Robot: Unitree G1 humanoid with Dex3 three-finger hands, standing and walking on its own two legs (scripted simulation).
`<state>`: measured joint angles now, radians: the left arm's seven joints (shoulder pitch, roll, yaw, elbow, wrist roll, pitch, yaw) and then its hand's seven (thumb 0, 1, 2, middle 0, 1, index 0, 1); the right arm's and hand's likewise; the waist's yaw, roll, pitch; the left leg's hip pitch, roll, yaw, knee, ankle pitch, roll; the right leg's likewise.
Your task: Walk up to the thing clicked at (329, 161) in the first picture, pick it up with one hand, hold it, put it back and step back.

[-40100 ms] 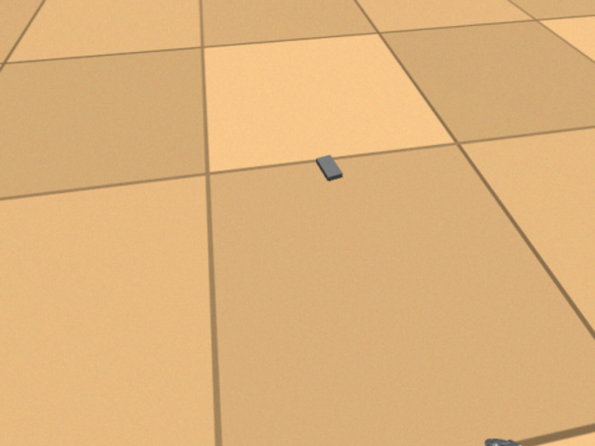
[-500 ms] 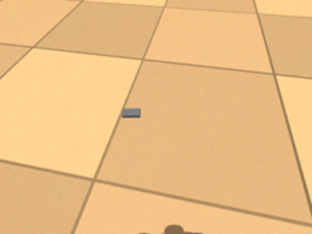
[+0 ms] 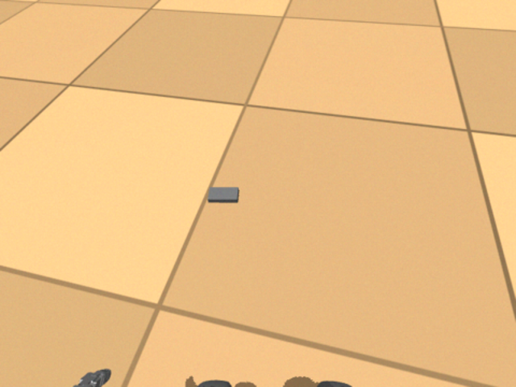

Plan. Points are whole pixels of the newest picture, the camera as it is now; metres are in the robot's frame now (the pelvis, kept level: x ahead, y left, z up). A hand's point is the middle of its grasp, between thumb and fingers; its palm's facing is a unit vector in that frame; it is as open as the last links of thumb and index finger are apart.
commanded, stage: step back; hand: left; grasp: from above
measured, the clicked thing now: (223, 194) +1.03 +0.21 -0.75
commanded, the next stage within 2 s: stand in 0.14 s
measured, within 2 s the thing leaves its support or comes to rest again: neither
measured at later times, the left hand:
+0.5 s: hand out of the picture +0.12 +0.27 -0.14, palm faces +0.00 -0.94 -0.33, open 7.4 cm
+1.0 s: hand out of the picture +0.09 +0.26 -0.14, palm faces -0.02 -0.94 -0.35, open 7.4 cm
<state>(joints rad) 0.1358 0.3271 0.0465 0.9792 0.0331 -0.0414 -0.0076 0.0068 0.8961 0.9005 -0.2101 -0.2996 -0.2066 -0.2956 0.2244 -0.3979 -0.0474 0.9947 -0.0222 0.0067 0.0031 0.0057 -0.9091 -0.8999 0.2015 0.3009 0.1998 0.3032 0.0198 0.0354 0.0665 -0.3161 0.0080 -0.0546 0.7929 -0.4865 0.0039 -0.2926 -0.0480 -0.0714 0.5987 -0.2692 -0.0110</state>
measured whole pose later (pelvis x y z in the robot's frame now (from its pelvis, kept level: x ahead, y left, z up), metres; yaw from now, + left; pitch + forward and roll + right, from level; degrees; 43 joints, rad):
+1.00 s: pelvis +0.02 +0.01 +0.02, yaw +0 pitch -2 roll +0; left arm 0.10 0.35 0.00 1.15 0.01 -0.02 -0.01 0.01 0.90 0.90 -0.21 -0.30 -0.20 -0.29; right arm 0.11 -0.35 -0.01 1.16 -0.01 -0.01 0.02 0.01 -0.91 -0.90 0.20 0.30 0.20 0.30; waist 0.00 0.01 0.06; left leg -0.08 0.03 0.00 0.30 -0.18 -0.03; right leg -0.13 -0.03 -0.05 0.32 -0.16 0.01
